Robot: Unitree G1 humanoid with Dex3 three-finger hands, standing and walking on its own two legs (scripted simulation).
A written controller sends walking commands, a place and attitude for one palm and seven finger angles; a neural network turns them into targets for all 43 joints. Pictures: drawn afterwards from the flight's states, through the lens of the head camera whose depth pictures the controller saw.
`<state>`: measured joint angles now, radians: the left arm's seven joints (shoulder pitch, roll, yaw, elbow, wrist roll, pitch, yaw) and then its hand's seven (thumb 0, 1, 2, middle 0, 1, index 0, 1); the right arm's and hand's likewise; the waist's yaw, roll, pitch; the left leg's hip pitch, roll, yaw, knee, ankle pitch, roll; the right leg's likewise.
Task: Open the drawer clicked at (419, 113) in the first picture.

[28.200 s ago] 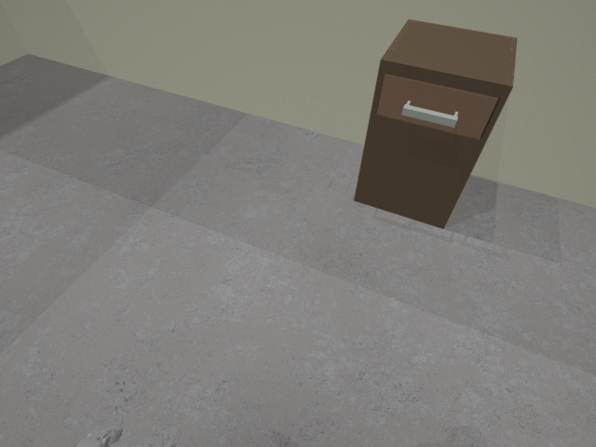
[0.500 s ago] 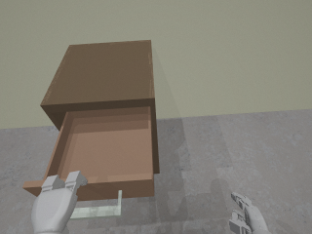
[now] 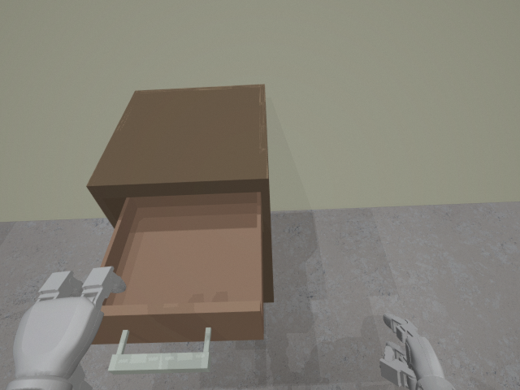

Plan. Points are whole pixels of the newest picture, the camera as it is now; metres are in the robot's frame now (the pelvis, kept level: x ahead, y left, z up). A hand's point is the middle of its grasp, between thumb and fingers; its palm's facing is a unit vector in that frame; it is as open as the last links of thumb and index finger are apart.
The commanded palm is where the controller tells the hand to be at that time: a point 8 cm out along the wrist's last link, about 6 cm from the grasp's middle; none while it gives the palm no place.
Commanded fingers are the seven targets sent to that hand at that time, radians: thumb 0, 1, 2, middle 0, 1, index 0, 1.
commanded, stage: draw the hand back to the body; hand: left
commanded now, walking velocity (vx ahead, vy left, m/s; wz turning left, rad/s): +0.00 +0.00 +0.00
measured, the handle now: (163, 349) +0.22 +0.24 -0.18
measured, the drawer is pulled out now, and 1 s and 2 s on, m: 0.30 0.30 0.30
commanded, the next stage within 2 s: step back with the hand held close in 1.04 s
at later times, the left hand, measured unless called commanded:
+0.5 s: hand (67, 293) +0.18 +0.24 +0.16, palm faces +0.37 -0.83 -0.42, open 11.6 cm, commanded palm +0.13 +0.28 +0.17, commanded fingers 0.00 0.34 0.66 -0.24 -0.66 -0.24 -0.66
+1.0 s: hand (58, 293) +0.17 +0.24 +0.18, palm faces +0.41 -0.82 -0.38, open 7.7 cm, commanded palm +0.12 +0.27 +0.21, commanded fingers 0.00 0.90 0.90 -0.20 -0.30 -0.20 -0.30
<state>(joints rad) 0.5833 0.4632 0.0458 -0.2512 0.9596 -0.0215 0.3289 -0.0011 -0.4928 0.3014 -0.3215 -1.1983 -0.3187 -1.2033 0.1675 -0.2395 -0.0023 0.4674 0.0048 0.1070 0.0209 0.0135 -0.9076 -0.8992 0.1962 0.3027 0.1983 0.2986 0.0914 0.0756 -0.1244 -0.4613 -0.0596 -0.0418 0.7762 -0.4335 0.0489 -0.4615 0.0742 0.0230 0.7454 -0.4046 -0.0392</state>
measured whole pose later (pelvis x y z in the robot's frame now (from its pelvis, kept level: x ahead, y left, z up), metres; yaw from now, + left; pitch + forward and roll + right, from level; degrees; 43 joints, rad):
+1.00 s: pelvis +0.00 -0.01 +0.03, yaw +3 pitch -2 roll +0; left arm 0.56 0.33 0.27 -0.46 -0.08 -0.09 0.11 0.01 0.81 0.86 -0.21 -0.35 -0.21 -0.36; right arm 0.16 -0.20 0.03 0.61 0.03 -0.10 -0.07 0.01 -0.91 -0.90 0.20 0.30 0.20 0.30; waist 0.05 0.06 -0.01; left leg -0.12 -0.06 -0.10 0.44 -0.27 0.03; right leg -0.11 0.06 -0.01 0.40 -0.26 -0.05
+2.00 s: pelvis -0.07 +0.00 +0.02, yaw +4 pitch +3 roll -2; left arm 0.65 0.41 0.39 -0.67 -0.04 -0.20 0.13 0.01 0.89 0.90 -0.21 -0.30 -0.21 -0.30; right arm 0.16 -0.21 0.00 0.54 0.03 -0.03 -0.05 0.01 -0.90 -0.90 0.20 0.30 0.20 0.30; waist 0.00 -0.02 0.00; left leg -0.43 -0.06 -0.10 0.61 -0.24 0.04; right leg -0.38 0.06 -0.04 0.51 -0.20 -0.02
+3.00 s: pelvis -0.17 -0.05 +0.02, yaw +2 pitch +5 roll -1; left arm 0.58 0.41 0.40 -0.71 -0.04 -0.22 0.13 0.01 0.89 0.90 -0.21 -0.30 -0.20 -0.30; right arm 0.08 -0.11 0.03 0.63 -0.02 -0.09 0.00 0.01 -0.90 -0.90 0.20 0.30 0.20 0.30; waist 0.00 -0.02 0.02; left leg -0.47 0.10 0.00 0.58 -0.20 -0.06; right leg -0.29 0.04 0.00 0.55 -0.38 -0.01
